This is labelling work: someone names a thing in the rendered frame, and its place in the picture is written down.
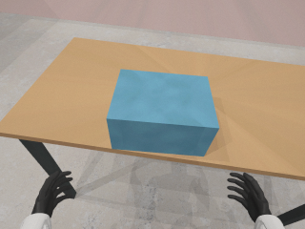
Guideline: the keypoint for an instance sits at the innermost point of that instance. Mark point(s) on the right robot forearm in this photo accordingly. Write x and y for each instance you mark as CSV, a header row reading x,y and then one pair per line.
x,y
268,222

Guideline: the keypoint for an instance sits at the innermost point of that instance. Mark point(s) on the right robot hand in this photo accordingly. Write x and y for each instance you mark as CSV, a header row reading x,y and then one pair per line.
x,y
253,197

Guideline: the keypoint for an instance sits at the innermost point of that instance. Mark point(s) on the carton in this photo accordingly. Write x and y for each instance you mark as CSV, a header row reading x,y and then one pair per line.
x,y
165,113

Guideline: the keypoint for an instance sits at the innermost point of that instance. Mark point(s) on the left robot forearm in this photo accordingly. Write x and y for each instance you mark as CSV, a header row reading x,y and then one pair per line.
x,y
36,221

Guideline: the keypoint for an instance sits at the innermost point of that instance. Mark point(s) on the left robot hand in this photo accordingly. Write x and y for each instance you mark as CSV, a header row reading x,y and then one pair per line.
x,y
47,199

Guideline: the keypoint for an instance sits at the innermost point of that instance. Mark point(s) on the table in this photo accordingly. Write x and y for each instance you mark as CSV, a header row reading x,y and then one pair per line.
x,y
259,105

